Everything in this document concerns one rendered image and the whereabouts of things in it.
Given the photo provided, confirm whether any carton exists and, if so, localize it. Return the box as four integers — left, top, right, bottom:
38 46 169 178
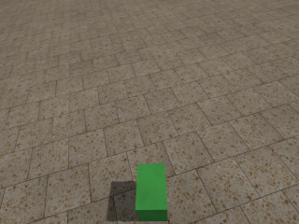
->
135 163 168 221

